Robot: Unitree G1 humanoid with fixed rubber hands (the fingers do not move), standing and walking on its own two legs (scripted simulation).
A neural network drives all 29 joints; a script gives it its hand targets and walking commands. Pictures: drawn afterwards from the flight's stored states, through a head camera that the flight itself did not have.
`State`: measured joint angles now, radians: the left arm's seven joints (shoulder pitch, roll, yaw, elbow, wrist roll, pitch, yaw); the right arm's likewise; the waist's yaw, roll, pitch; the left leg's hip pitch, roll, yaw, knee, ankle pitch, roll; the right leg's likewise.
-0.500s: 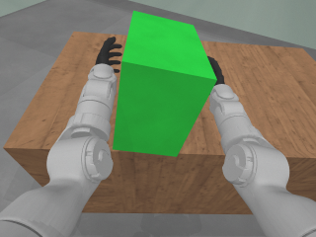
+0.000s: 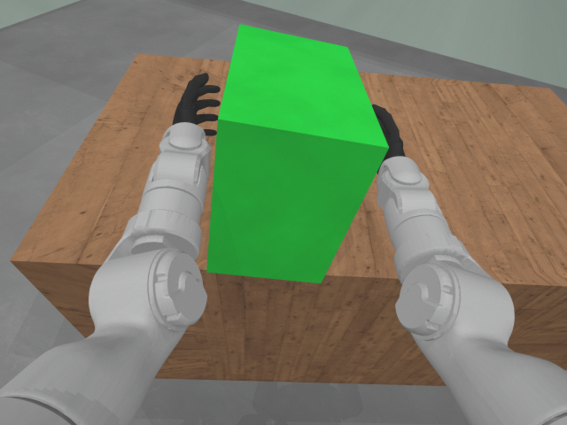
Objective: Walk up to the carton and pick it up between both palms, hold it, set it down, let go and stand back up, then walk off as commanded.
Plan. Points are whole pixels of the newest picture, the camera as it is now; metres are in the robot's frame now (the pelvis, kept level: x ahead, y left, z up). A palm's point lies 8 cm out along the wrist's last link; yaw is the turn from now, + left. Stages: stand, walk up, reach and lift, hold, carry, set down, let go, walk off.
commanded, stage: set down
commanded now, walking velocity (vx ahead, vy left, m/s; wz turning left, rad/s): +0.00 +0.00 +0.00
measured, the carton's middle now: (280, 154) +0.50 +0.04 +0.10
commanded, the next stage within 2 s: none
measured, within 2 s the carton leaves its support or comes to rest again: rests again in 1.76 s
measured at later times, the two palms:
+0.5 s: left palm (184, 134) +0.43 +0.18 +0.17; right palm (385, 160) +0.44 -0.11 +0.16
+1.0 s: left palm (182, 138) +0.43 +0.18 +0.17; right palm (383, 162) +0.44 -0.11 +0.16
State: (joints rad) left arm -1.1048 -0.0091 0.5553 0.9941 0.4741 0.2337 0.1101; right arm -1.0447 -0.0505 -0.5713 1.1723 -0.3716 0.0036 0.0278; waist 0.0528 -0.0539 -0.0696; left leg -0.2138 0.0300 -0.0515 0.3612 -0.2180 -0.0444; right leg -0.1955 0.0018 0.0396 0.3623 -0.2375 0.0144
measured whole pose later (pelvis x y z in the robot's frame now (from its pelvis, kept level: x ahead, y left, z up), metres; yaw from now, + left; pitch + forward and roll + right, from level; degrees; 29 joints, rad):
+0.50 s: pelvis +0.00 +0.00 +0.00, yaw +0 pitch +4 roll +0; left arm -1.10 -0.01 0.59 0.99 0.50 0.20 0.09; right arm -1.03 -0.03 -0.61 1.12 -0.41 0.00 0.05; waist 0.06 -0.06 -0.06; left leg -0.21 0.03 -0.05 0.36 -0.22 -0.04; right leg -0.20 0.00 0.04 0.36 -0.24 0.01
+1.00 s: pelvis +0.00 +0.00 +0.00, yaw +0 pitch +4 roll +0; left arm -1.09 -0.01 0.60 0.99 0.51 0.18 0.08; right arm -1.02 -0.02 -0.63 1.09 -0.44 -0.01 0.08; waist 0.06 -0.06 -0.05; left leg -0.21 0.03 -0.05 0.36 -0.21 -0.04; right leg -0.20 0.00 0.04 0.36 -0.23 0.01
